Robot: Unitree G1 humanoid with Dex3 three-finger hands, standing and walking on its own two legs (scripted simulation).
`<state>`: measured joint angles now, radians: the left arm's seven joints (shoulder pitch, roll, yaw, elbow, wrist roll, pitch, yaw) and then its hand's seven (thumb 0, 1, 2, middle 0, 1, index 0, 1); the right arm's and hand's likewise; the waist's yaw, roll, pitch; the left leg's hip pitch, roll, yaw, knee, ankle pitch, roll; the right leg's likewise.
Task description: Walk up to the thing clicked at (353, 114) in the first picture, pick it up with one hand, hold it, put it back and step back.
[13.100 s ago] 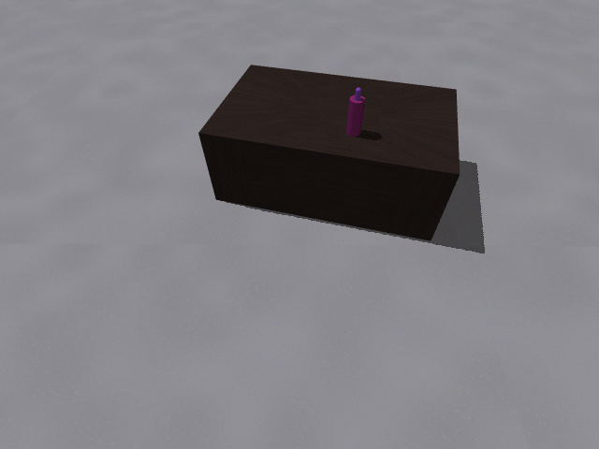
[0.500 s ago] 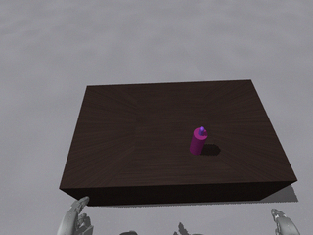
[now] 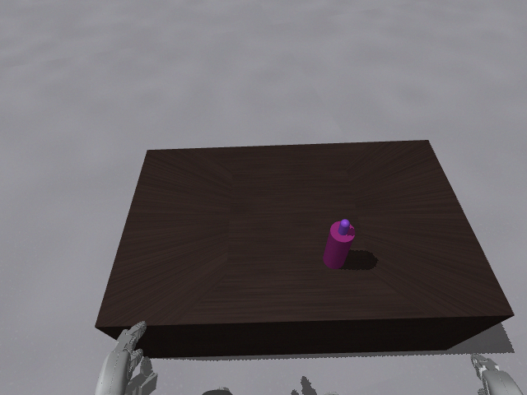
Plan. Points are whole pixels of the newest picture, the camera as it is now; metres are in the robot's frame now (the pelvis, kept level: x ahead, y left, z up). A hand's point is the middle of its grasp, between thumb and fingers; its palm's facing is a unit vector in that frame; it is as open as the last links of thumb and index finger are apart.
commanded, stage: go down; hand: right
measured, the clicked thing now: (339, 242) +0.49 -0.14 -0.24
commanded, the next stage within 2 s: approach in 1.88 s
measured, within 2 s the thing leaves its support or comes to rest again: neither
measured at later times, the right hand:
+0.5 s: hand out of the picture +0.14 -0.27 -0.08, palm faces +0.07 +0.94 -0.33, open 17.4 cm
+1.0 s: hand (476, 270) +0.32 -0.31 -0.01, palm faces +0.12 +0.98 -0.16, open 17.6 cm
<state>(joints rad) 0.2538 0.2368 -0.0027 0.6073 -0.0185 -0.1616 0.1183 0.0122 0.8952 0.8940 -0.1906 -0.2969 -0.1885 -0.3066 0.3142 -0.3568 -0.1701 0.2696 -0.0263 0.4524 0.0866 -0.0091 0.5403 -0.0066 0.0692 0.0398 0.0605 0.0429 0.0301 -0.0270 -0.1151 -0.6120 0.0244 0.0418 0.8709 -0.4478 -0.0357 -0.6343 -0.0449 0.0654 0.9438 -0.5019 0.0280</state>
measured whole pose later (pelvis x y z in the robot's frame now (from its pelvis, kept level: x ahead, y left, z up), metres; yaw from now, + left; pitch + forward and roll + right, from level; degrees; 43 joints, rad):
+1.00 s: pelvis -0.04 +0.00 -0.01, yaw +1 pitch +13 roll +2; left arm 0.35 0.29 -0.01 0.69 0.00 -0.19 0.13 0.01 0.90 0.89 -0.19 -0.30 -0.19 -0.30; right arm -0.38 -0.59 -0.44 0.86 0.06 0.07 0.34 -0.01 0.56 -0.01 0.07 0.04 0.06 0.04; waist 0.07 -0.01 -0.07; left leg -0.76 0.02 0.02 0.94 -0.41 -0.03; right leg -0.77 -0.05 0.05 1.00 -0.46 0.03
